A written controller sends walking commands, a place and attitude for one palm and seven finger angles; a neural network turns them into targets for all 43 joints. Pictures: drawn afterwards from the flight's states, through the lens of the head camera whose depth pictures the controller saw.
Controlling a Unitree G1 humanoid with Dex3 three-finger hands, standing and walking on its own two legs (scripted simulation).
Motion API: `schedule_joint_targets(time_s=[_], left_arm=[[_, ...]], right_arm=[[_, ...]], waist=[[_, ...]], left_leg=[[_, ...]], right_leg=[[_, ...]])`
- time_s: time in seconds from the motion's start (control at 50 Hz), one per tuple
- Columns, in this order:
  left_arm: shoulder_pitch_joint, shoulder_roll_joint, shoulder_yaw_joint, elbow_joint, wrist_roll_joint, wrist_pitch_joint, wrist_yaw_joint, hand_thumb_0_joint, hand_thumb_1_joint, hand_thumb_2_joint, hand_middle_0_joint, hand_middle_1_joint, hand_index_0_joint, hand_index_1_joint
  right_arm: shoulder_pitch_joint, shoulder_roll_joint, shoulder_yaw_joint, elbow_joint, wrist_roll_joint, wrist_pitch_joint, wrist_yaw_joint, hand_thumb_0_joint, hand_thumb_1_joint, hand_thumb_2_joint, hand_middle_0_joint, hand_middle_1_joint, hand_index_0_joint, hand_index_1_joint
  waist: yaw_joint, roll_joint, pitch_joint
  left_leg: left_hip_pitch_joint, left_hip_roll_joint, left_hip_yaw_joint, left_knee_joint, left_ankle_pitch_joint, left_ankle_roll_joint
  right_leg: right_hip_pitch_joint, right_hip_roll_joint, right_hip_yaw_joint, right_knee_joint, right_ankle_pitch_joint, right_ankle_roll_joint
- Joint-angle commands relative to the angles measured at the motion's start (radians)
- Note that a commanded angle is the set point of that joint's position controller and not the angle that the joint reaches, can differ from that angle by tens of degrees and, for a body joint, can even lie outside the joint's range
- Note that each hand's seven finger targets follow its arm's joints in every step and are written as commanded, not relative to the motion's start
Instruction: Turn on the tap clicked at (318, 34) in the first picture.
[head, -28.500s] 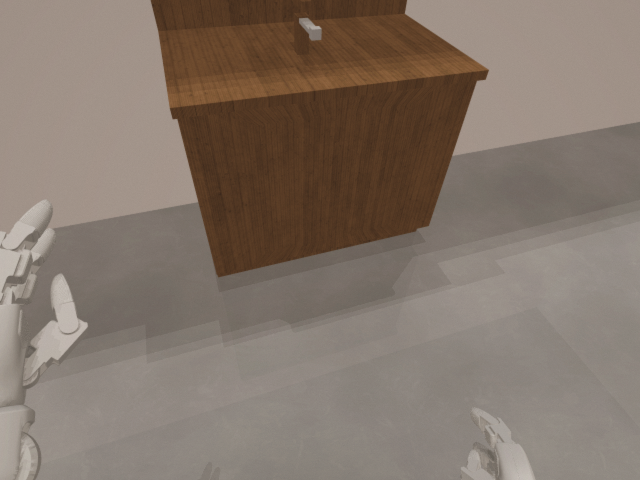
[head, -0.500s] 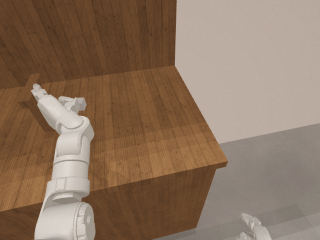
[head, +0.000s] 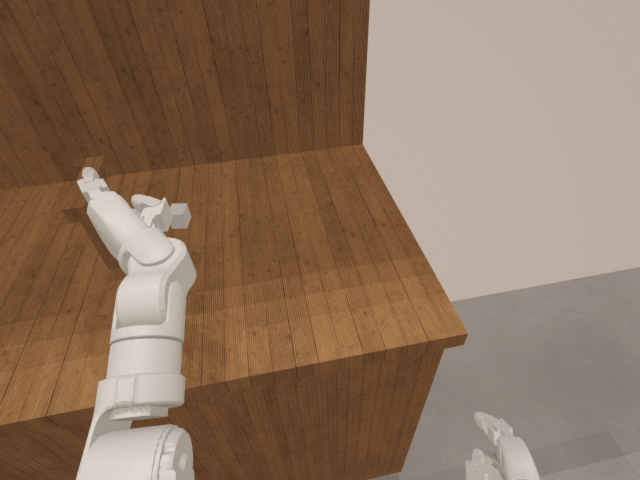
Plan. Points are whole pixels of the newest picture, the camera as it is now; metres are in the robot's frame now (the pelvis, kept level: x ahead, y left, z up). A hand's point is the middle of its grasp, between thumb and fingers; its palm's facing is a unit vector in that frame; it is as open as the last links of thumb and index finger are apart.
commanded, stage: lift the hand up off the lever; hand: left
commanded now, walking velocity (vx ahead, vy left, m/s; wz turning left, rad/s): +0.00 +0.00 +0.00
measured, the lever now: (179, 216) +0.45 +0.27 +0.10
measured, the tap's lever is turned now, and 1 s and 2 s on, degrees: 79 79 79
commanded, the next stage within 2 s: draw the hand back beside the body in 0.18 s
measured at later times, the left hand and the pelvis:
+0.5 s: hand (188, 221) +0.35 +0.20 +0.19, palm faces +0.39 -0.92 -0.03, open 7.8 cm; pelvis +0.00 +0.00 +0.00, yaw -3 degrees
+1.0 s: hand (140, 287) +0.26 +0.22 +0.17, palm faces +0.30 -0.92 -0.26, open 7.6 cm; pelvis -0.01 +0.01 +0.00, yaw -2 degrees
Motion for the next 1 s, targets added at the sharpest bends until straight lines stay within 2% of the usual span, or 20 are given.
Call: schedule_joint_targets(time_s=[0.0,0.12,0.18,0.2,0.26,0.28,0.3,0.36,0.38,0.4,0.46,0.48,0.5,0.54,0.58,0.62,0.7,0.8,0.86,0.98], left_arm=[[-0.479,0.116,-0.075,-0.217,0.038,-0.054,-0.005,0.0,0.9,0.9,-0.15,-0.15,-0.15,-0.15],[-0.49,0.153,-0.029,-0.131,0.027,-0.041,0.001,0.0,0.9,0.9,-0.15,-0.15,-0.15,-0.15],[-0.508,0.186,-0.002,-0.117,0.035,-0.047,0.005,0.0,0.9,0.9,-0.15,-0.15,-0.15,-0.15],[-0.537,0.15,-0.036,-0.132,0.042,-0.054,0.008,0.0,0.9,0.9,-0.15,-0.15,-0.15,-0.15],[-0.5,0.191,0.001,-0.153,0.044,-0.069,0.017,0.0,0.9,0.9,-0.15,-0.15,-0.15,-0.15],[-0.419,0.183,-0.141,-0.214,0.073,-0.086,-0.15,0.0,0.9,0.9,-0.151,-0.153,-0.151,-0.153],[-0.375,0.272,-0.047,-0.256,0.05,-0.098,-0.227,0.0,0.9,0.9,-0.152,-0.156,-0.152,-0.156],[-0.208,0.306,-0.058,-0.348,-0.008,-0.117,-0.433,0.0,0.9,0.9,-0.155,-0.165,-0.155,-0.165],[-0.106,0.357,0.015,-0.331,-0.04,-0.117,-0.478,0.0,0.9,0.9,-0.156,-0.168,-0.156,-0.168],[-0.059,0.339,0.02,-0.361,-0.075,-0.108,-0.5,0.0,0.9,0.9,-0.157,-0.171,-0.157,-0.171],[-0.012,0.362,0.085,-0.452,-0.124,-0.065,-0.471,0.0,0.9,0.9,-0.16,-0.18,-0.16,-0.18],[0.145,0.532,0.104,-0.375,-0.072,-0.198,-0.516,0.0,0.9,0.9,-0.161,-0.183,-0.161,-0.183],[0.166,0.501,0.084,-0.371,-0.07,-0.275,-0.537,0.0,0.9,0.9,-0.162,-0.186,-0.162,-0.186],[0.11,0.515,0.057,-0.474,-0.059,-0.392,-0.558,0.0,0.9,0.9,-0.164,-0.192,-0.164,-0.192],[0.052,0.497,0.017,-0.542,-0.049,-0.468,-0.566,0.0,0.9,0.9,-0.166,-0.198,-0.166,-0.198],[0.027,0.467,-0.024,-0.504,-0.037,-0.512,-0.566,0.0,0.9,0.9,-0.168,-0.204,-0.168,-0.204],[0.144,0.423,-0.05,-0.411,-0.031,-0.556,-0.571,0.0,0.9,0.9,-0.172,-0.216,-0.172,-0.216],[0.286,0.436,-0.008,-0.434,-0.032,-0.589,-0.584,0.0,0.9,0.9,-0.177,-0.231,-0.177,-0.231],[0.358,0.459,0.032,-0.487,-0.038,-0.596,-0.59,0.0,0.9,0.9,-0.18,-0.24,-0.18,-0.24],[0.421,0.455,0.051,-0.571,-0.038,-0.595,-0.599,0.0,0.9,0.9,-0.186,-0.258,-0.186,-0.258]], right_arm=[[-0.187,-0.102,-0.026,-0.147,-0.004,-0.057,-0.001,0.0,-0.9,-0.9,0.2,0.3,0.2,0.3],[-0.188,-0.101,-0.02,-0.142,-0.001,-0.05,-0.01,0.0,-0.9,-0.9,0.2,0.3,0.2,0.3],[-0.191,-0.1,-0.021,-0.137,-0.003,-0.045,-0.011,0.0,-0.9,-0.9,0.2,0.3,0.2,0.3],[-0.19,-0.098,-0.017,-0.142,-0.006,-0.049,-0.007,0.0,-0.9,-0.9,0.2,0.3,0.2,0.3],[-0.177,-0.1,-0.025,-0.153,-0.009,-0.047,-0.007,0.0,-0.9,-0.9,0.2,0.3,0.2,0.3],[-0.111,-0.14,-0.021,-0.145,-0.007,-0.019,-0.025,0.0,-0.9,-0.9,0.2,0.3,0.2,0.3],[-0.097,-0.136,-0.03,-0.184,0.007,-0.008,-0.039,0.0,-0.9,-0.9,0.2,0.3,0.2,0.3],[-0.1,-0.126,-0.013,-0.238,0.026,0.008,-0.069,0.0,-0.9,-0.9,0.2,0.3,0.2,0.3],[-0.104,-0.125,-0.009,-0.244,0.035,0.015,-0.073,0.0,-0.9,-0.9,0.2,0.3,0.2,0.3],[-0.119,-0.117,0.0,-0.268,0.043,0.011,-0.076,0.0,-0.9,-0.9,0.2,0.3,0.2,0.3],[-0.157,-0.109,0.007,-0.287,0.055,-0.017,-0.078,0.0,-0.9,-0.9,0.2,0.3,0.2,0.3],[-0.073,-0.137,-0.009,-0.252,0.015,-0.027,-0.046,0.0,-0.9,-0.9,0.2,0.3,0.2,0.3],[-0.076,-0.124,-0.008,-0.267,0.013,-0.04,-0.033,0.0,-0.9,-0.9,0.2,0.3,0.2,0.3],[-0.079,-0.122,-0.016,-0.285,0.018,-0.071,-0.025,0.0,-0.9,-0.9,0.2,0.3,0.2,0.3],[-0.084,-0.126,-0.018,-0.285,0.018,-0.099,-0.024,0.0,-0.9,-0.9,0.2,0.3,0.2,0.3],[-0.071,-0.133,-0.022,-0.275,0.014,-0.124,-0.027,0.0,-0.9,-0.9,0.2,0.3,0.2,0.3],[-0.059,-0.139,-0.025,-0.26,0.014,-0.133,-0.026,0.0,-0.9,-0.9,0.2,0.3,0.2,0.3],[-0.069,-0.134,-0.023,-0.269,0.01,-0.119,-0.02,0.0,-0.9,-0.9,0.2,0.3,0.2,0.3],[-0.076,-0.129,-0.022,-0.289,0.005,-0.113,-0.018,0.0,-0.9,-0.9,0.2,0.3,0.2,0.3],[-0.087,-0.118,-0.016,-0.304,0.0,-0.106,-0.018,0.0,-0.9,-0.9,0.2,0.3,0.2,0.3]], waist=[[-0.01,-0.023,-0.218],[-0.005,-0.084,-0.204],[0.0,-0.049,-0.203],[-0.005,-0.039,-0.213],[0.005,-0.045,-0.27],[-0.053,-0.102,-0.256],[-0.025,-0.083,-0.307],[-0.014,-0.083,-0.272],[0.006,-0.076,-0.244],[0.018,-0.078,-0.221],[0.036,-0.084,-0.161],[-0.002,-0.021,-0.073],[0.008,-0.016,-0.09],[-0.004,0.023,-0.105],[-0.022,0.054,-0.09],[-0.037,0.012,-0.076],[-0.035,-0.027,-0.025],[-0.012,0.002,-0.058],[-0.001,-0.036,-0.07],[-0.002,0.008,-0.03]], left_leg=[[0.071,-0.015,-0.009,-0.021,0.24,0.021],[0.035,-0.021,-0.01,-0.033,0.162,0.029],[0.026,-0.017,-0.014,-0.038,0.151,0.025],[0.034,-0.018,-0.009,-0.031,0.168,0.027],[0.044,-0.016,0.0,-0.009,0.238,0.031],[0.086,-0.021,0.002,-0.012,0.276,0.049],[0.103,-0.021,0.013,-0.009,0.313,0.059],[0.123,-0.018,0.02,-0.024,0.338,0.062],[0.104,-0.016,0.015,-0.037,0.322,0.059],[0.094,-0.017,0.018,-0.046,0.302,0.059],[0.071,-0.014,0.019,-0.05,0.242,0.054],[0.063,0.004,0.004,-0.046,0.174,0.054],[0.043,-0.003,0.008,-0.051,0.159,0.058],[0.082,-0.001,0.01,-0.054,0.141,0.058],[0.134,0.0,0.007,-0.059,0.133,0.059],[0.167,-0.001,0.009,-0.063,0.121,0.064],[0.164,-0.004,0.005,-0.085,0.074,0.068],[0.151,-0.005,-0.003,-0.102,0.102,0.063],[0.141,0.0,-0.007,-0.097,0.127,0.062],[0.141,0.005,-0.014,-0.094,0.136,0.058]], right_leg=[[0.041,-0.04,0.067,-0.066,0.192,0.033],[0.044,-0.045,0.079,-0.092,0.131,0.043],[0.041,-0.043,0.078,-0.088,0.115,0.038],[0.038,-0.045,0.08,-0.084,0.135,0.038],[0.079,-0.05,0.087,-0.068,0.228,0.041],[0.099,-0.037,0.107,-0.021,0.343,0.039],[0.134,-0.038,0.113,-0.02,0.413,0.038],[0.171,-0.033,0.12,-0.03,0.5,0.046],[0.178,-0.026,0.114,-0.038,0.47,0.041],[0.176,-0.026,0.115,-0.051,0.447,0.046],[0.146,-0.026,0.116,-0.086,0.336,0.054],[0.098,-0.057,0.136,-0.091,0.305,0.054],[0.115,-0.056,0.137,-0.089,0.285,0.05],[0.106,-0.058,0.145,-0.11,0.246,0.046],[0.063,-0.051,0.137,-0.141,0.198,0.042],[0.032,-0.044,0.135,-0.164,0.165,0.044],[0.02,-0.041,0.13,-0.196,0.087,0.042],[0.084,-0.044,0.127,-0.184,0.125,0.035],[0.107,-0.045,0.124,-0.172,0.165,0.036],[0.083,-0.041,0.12,-0.177,0.168,0.03]])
